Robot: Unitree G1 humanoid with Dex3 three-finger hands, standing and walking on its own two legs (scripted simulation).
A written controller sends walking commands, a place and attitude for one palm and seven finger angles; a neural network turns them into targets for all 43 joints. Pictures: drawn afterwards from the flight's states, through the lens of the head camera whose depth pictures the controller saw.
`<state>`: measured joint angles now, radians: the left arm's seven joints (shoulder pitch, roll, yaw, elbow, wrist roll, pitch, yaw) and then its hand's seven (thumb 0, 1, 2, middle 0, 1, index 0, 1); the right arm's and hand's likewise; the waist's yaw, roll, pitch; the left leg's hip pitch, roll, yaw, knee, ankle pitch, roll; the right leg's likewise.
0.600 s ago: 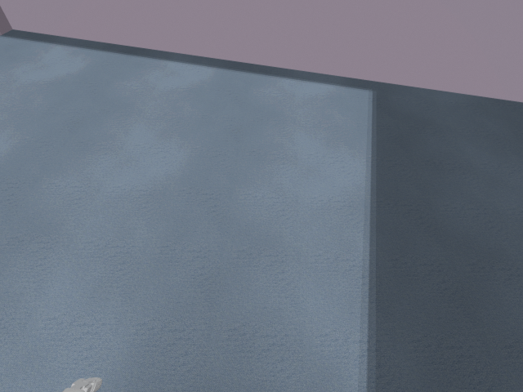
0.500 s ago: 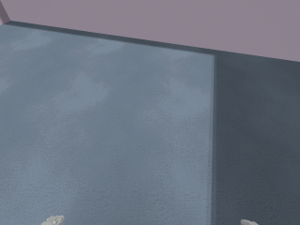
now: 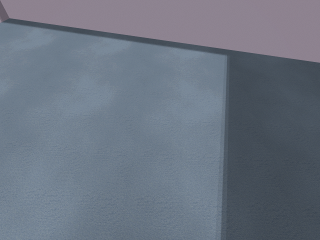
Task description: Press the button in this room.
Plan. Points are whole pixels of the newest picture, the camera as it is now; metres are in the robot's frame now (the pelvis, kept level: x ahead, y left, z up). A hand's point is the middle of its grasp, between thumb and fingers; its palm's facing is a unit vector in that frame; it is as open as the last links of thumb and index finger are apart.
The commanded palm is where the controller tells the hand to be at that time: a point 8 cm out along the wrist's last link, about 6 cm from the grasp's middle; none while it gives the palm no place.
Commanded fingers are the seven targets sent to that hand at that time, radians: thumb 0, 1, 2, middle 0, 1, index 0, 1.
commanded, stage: stand and wait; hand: left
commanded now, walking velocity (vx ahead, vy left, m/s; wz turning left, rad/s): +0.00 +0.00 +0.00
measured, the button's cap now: out of the picture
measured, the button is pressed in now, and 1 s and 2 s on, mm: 0 0 0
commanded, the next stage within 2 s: turn or walk to find it in 0.30 s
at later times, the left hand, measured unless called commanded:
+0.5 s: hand out of the picture +0.07 +0.24 -0.16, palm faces +0.00 -0.95 -0.32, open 7.3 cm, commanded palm none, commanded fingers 0.00 0.90 0.90 -0.20 -0.30 -0.20 -0.30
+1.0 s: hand out of the picture -0.02 +0.19 -0.16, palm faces +0.25 -0.92 -0.29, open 7.3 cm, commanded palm none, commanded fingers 0.00 0.90 0.90 -0.20 -0.30 -0.20 -0.30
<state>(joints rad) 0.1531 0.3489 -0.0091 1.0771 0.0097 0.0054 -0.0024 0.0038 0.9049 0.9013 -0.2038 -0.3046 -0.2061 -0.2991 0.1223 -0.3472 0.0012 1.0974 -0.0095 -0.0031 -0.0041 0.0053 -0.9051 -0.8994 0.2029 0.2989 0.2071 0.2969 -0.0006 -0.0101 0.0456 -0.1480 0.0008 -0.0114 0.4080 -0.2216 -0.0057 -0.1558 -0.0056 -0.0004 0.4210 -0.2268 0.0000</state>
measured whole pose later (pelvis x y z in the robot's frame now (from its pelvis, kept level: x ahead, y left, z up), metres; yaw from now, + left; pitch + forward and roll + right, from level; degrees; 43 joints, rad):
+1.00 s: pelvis -0.04 -0.03 -0.01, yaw +14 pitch -1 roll +0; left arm 0.22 0.21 0.03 0.91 0.02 0.02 0.03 0.00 0.91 0.90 -0.20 -0.30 -0.20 -0.30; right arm 0.24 -0.23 -0.07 0.97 -0.02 0.08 0.00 0.00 -0.91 -0.90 0.20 0.30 0.21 0.30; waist -0.02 0.04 0.06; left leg -0.48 -0.07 -0.12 0.90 -0.39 -0.02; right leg -0.24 -0.01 -0.06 0.57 -0.32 -0.03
